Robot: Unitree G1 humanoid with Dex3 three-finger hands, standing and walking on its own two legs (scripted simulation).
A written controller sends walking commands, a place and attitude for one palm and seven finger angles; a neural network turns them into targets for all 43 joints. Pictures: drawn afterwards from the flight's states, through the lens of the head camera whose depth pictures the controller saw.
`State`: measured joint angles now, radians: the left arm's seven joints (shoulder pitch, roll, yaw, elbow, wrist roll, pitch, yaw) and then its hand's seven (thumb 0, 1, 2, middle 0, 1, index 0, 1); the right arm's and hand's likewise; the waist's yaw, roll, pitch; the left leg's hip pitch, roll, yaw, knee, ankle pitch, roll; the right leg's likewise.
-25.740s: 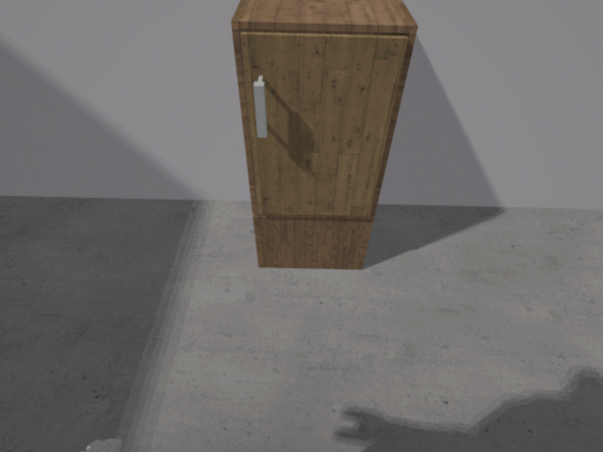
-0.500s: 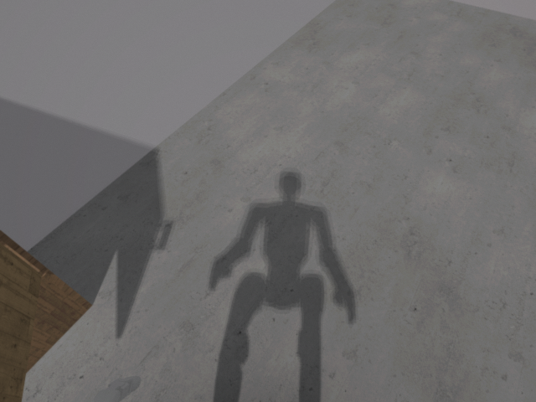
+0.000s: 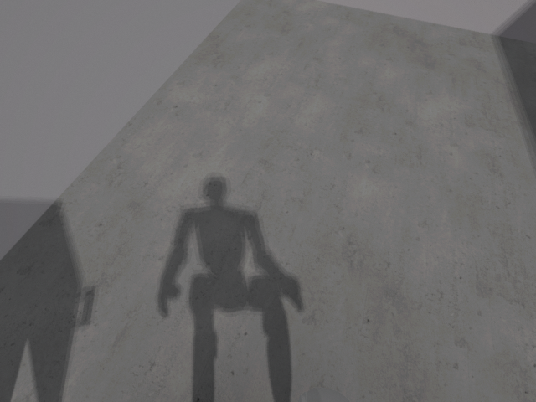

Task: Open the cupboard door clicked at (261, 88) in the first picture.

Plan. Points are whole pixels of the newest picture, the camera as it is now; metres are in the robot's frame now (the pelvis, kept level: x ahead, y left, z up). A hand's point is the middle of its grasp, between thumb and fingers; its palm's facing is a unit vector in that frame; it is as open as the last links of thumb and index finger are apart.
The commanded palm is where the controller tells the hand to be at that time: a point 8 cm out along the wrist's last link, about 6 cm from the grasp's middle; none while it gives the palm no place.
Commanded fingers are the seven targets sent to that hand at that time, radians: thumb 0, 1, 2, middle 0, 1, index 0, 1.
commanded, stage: walk to a spot facing it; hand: left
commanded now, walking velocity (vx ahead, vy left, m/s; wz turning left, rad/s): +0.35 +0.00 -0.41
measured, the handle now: out of the picture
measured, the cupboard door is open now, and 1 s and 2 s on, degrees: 48 48 48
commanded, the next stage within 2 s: turn to face it in 0.88 s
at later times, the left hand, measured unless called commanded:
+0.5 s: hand (208, 322) +0.28 +0.13 -0.17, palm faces -0.12 -0.98 -0.17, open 7.3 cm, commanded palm none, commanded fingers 0.00 0.90 0.90 -0.20 -0.30 -0.20 -0.30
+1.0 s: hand (269, 197) +0.60 +0.03 -0.17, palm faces -0.28 -0.94 -0.21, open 7.4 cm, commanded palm none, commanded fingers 0.00 0.90 0.90 -0.20 -0.30 -0.20 -0.30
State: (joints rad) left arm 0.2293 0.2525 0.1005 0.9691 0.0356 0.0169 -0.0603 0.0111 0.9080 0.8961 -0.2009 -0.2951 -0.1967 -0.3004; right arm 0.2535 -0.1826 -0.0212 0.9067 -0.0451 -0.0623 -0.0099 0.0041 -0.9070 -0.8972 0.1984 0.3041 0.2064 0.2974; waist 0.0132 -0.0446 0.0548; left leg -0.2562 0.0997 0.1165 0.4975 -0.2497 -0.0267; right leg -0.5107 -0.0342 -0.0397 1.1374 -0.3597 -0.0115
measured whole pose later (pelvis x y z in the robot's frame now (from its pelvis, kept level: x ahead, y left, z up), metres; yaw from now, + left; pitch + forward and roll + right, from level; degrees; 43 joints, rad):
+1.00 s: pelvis +0.44 -0.13 -0.02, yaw -18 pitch +0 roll +1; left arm 0.15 0.20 0.08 0.99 0.03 -0.05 -0.04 0.00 0.91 0.90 -0.20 -0.30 -0.20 -0.30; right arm 0.39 -0.19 -0.05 1.11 -0.02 -0.01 0.01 0.01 -0.92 -0.90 0.20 0.30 0.20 0.30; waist -0.02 0.00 0.06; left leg -0.18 0.13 0.16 0.81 -0.51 -0.04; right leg -0.41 -0.05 -0.10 0.65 -0.26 -0.05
